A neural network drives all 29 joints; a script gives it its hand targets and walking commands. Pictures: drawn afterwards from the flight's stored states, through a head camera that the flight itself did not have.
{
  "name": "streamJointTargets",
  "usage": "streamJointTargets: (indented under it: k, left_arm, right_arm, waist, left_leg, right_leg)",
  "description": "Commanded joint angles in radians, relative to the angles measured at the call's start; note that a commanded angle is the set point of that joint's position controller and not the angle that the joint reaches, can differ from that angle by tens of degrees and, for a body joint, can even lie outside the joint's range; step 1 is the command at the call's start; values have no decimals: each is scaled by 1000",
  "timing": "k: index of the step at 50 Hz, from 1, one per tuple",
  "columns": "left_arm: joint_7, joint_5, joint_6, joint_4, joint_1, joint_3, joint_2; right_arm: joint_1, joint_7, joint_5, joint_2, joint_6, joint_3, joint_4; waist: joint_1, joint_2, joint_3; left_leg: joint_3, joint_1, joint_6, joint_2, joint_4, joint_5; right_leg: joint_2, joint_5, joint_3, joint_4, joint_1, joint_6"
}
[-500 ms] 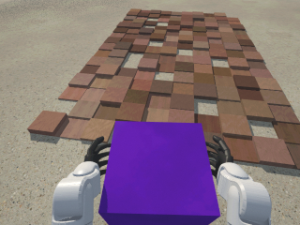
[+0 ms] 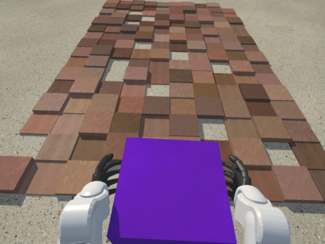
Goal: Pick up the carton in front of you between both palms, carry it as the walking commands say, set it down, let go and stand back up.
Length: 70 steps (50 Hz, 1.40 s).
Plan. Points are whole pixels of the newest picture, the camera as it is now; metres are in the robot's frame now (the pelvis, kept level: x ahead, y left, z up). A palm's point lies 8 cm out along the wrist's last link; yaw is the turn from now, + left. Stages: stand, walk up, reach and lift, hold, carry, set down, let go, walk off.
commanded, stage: carry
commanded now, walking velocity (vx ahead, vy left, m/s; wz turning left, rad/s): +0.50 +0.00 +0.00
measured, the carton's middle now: (168, 203) +0.24 -0.01 -0.01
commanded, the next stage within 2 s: none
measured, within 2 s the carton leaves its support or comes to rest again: neither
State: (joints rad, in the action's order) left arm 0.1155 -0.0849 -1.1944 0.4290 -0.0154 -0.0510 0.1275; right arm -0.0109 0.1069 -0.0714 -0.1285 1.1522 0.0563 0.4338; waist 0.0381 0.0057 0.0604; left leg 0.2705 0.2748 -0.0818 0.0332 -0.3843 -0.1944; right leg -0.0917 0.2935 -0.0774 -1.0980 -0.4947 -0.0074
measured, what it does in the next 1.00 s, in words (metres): walks ahead: right foot, then left foot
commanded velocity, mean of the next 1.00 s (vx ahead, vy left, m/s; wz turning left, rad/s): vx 0.50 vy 0.00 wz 0.00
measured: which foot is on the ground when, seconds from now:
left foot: down 0.00-0.32, up 0.34-0.76, down 0.78-1.00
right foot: up 0.00-0.26, down 0.28-0.80, up 0.82-1.00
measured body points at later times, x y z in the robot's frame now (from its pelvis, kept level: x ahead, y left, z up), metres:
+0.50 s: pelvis +0.34 -0.05 +0.00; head +0.37 -0.06 +0.44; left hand +0.62 +0.13 +0.09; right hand +0.66 -0.17 +0.09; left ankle +0.29 +0.09 -0.64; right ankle +0.36 -0.11 -0.74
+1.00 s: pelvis +0.67 +0.02 +0.00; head +0.76 +0.02 +0.44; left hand +1.06 +0.15 +0.10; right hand +1.04 -0.15 +0.11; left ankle +0.67 +0.07 -0.73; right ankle +0.65 -0.11 -0.62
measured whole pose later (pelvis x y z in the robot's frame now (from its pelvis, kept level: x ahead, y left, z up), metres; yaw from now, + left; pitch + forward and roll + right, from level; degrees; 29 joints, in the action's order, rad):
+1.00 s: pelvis +0.67 +0.02 +0.00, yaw +1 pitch +6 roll -1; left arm 0.16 -0.02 -1.17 0.21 -0.62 -0.27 0.08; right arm -0.62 0.18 0.03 -0.08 1.12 0.25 0.21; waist 0.08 0.01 -0.11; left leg 0.16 0.39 -0.11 -0.01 -0.55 -0.30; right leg -0.03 0.39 -0.02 -1.31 -0.71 -0.06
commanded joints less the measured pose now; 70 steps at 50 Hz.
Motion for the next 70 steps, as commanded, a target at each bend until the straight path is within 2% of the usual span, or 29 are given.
streamJointTargets:
  k: [1,10,13,14,15,16,17,20,22,25,31,34,36,38,39,40,41,43,45,53,56,58,60,61,62,64,65,67,70]
  left_arm:
    - [-182,305,68,101,-376,692,939]
    - [-149,343,11,234,-445,703,761]
    - [-135,360,-23,213,-482,667,689]
    - [-130,360,-32,199,-499,650,668]
    - [-125,357,-43,185,-506,629,650]
    - [-121,358,-43,175,-562,614,621]
    - [-122,372,-52,140,-554,612,641]
    - [-131,402,-41,122,-707,642,732]
    - [-134,406,-20,68,-801,642,746]
    - [-126,398,7,-20,-886,618,710]
    - [-77,340,39,-187,-980,515,668]
    - [-60,318,54,-244,-1053,473,663]
    - [-52,311,63,-268,-1103,460,678]
    - [-45,315,68,-271,-1151,458,695]
    - [-41,315,68,-257,-1192,457,696]
    - [-38,322,64,-254,-1184,449,717]
    - [-30,323,66,-231,-1225,440,701]
    - [-21,336,68,-190,-1290,444,746]
    - [-17,328,74,-169,-1298,436,759]
    - [3,273,15,-90,-1200,424,621]
    - [-3,272,-23,-113,-1209,425,606]
    - [-10,278,-42,-153,-1216,424,610]
    - [-20,289,-55,-190,-1234,420,623]
    - [-22,292,-51,-187,-1264,425,616]
    - [-26,310,-58,-207,-1259,427,663]
    - [-49,391,-65,-147,-1362,472,751]
    - [-57,419,-63,-133,-1401,492,785]
    - [-73,464,-51,-156,-1446,520,849]
    - [-100,473,-30,-253,-1414,520,896]
  right_arm:
    - [-374,-207,365,-943,-9,-728,91]
    - [-354,-168,330,-756,35,-671,147]
    - [-420,-141,329,-687,68,-647,154]
    - [-439,-133,330,-663,81,-640,149]
    - [-479,-126,331,-629,91,-631,146]
    - [-537,-119,346,-636,105,-639,178]
    - [-547,-116,339,-635,113,-637,144]
    - [-641,-117,337,-719,97,-628,69]
    - [-699,-110,315,-735,77,-622,1]
    - [-787,-85,279,-719,46,-590,-95]
    - [-914,-46,261,-693,18,-508,-245]
    - [-994,-42,260,-696,6,-470,-306]
    - [-1044,-42,268,-708,-2,-453,-333]
    - [-1054,-42,280,-715,-10,-438,-364]
    - [-1062,-43,290,-724,-13,-433,-361]
    - [-1107,-37,300,-704,-18,-432,-351]
    - [-1134,-38,325,-742,-17,-445,-341]
    - [-1229,-50,393,-803,-22,-497,-239]
    - [-1290,-57,435,-837,-26,-526,-158]
    - [-1216,-50,431,-688,35,-514,-77]
    - [-1206,-57,413,-669,72,-493,-131]
    - [-1208,-60,400,-666,94,-476,-176]
    - [-1229,-58,378,-657,107,-454,-219]
    - [-1258,-61,372,-679,116,-447,-203]
    - [-1268,-62,355,-683,125,-437,-209]
    - [-1305,-58,336,-723,123,-410,-218]
    - [-1292,-53,310,-732,122,-386,-243]
    - [-1243,-43,248,-746,111,-354,-305]
    - [-1146,-40,177,-765,88,-331,-412]
  waist:
    - [-23,110,255]
    - [-16,150,65]
    - [-38,147,125]
    - [-54,100,180]
    - [-96,10,253]
    - [-97,-298,350]
    - [-96,-312,313]
    - [-74,-39,302]
    - [-63,-68,306]
    - [-65,-117,272]
    - [-80,-107,206]
    - [-87,-140,180]
    - [-56,-167,198]
    - [34,-90,330]
    - [80,2,418]
    - [44,275,532]
    - [52,340,563]
    - [56,135,504]
    - [39,49,479]
    - [58,102,429]
    - [39,152,360]
    - [-15,163,372]
    - [-118,98,474]
    - [-126,-181,585]
    - [-141,-327,566]
    - [-152,-84,470]
    - [-148,-37,436]
    - [-125,-55,438]
    - [-120,-100,394]
  left_leg:
    - [-268,-306,-45,264,209,150]
    - [-103,-335,-20,210,204,316]
    - [-22,-300,12,181,-30,535]
    - [4,-229,35,136,-218,537]
    - [-17,-78,56,114,-457,352]
    - [-69,222,106,-25,-793,28]
    - [-201,377,81,-56,-968,-286]
    - [-278,419,21,78,-992,-159]
    - [-257,368,25,83,-898,-82]
    - [-221,426,43,81,-780,-17]
    - [-150,505,45,52,-470,100]
    - [-88,387,19,7,-309,102]
    - [-71,282,-8,-27,-263,82]
    - [1,-47,-8,-111,-148,72]
    - [-171,-287,-4,-1,-140,24]
    - [-757,-522,-149,305,-34,-9]
    - [-890,-599,-215,338,44,31]
    - [-688,-557,-186,295,-65,288]
    - [-570,-488,-144,256,-71,337]
    - [-387,-521,-153,205,-64,533]
    - [-263,-396,-109,148,-53,642]
    - [-173,-343,-55,121,-198,914]
    - [-96,-181,12,92,-510,714]
    - [-146,160,65,-11,-806,341]
    - [-221,359,82,-127,-1023,-272]
    - [-316,507,47,-50,-1065,-288]
    - [-315,538,39,-23,-996,-255]
    - [-311,505,42,-9,-844,-207]
    - [-261,481,64,-16,-611,-176]
  right_leg:
    - [-20,-66,-11,160,-115,14]
    - [16,-279,-140,562,-75,-10]
    - [91,-203,-211,586,179,-33]
    - [122,-142,-225,602,351,-33]
    - [-6,-39,-51,625,532,-47]
    - [-274,132,487,775,740,-199]
    - [-317,-11,608,880,738,-236]
    - [-258,-244,324,792,585,-172]
    - [-221,-175,215,823,496,-131]
    - [-196,-130,126,864,469,-151]
    - [-146,-317,29,822,554,-184]
    - [-129,-402,-25,802,528,-160]
    - [-131,-596,-54,711,539,-134]
    - [-68,-765,-144,378,495,-76]
    - [-42,-530,-114,133,326,-50]
    - [101,-60,-55,-149,4,-5]
    - [162,169,64,-359,-153,-20]
    - [85,136,119,-436,-280,-57]
    - [51,85,111,-335,-292,-68]
    - [59,37,8,58,-381,-41]
    - [123,-49,-100,346,-164,-49]
    - [200,-138,-174,492,58,-67]
    - [159,-285,-110,636,437,-78]
    - [-113,-386,373,609,758,-241]
    - [-220,-573,639,687,830,-334]
    - [-187,-536,526,626,778,-294]
    - [-175,-524,474,630,744,-258]
    - [-148,-423,404,658,707,-205]
    - [-155,-450,320,708,659,-216]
